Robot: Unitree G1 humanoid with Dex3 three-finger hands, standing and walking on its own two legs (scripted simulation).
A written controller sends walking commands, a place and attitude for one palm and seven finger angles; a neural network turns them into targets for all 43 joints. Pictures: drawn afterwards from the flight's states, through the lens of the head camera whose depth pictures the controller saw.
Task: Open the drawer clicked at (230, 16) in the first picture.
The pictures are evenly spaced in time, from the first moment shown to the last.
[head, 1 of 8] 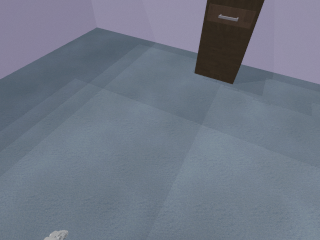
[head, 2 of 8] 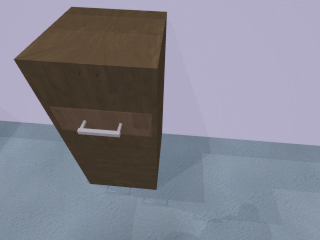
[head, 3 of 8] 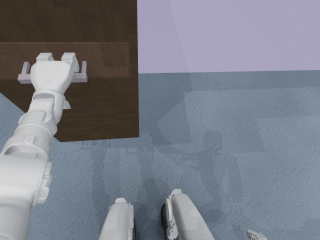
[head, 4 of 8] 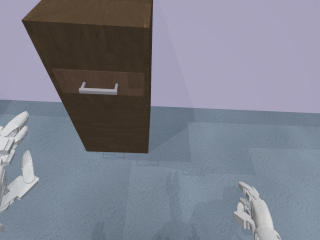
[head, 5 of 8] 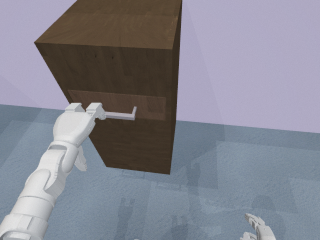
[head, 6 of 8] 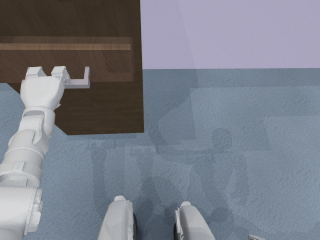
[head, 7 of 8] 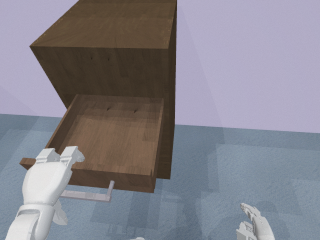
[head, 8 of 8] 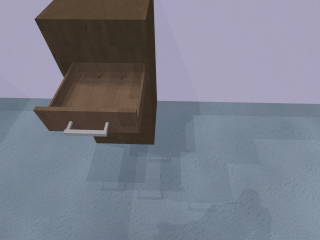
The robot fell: no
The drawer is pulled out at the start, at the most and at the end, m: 0.00 0.30 0.30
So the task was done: yes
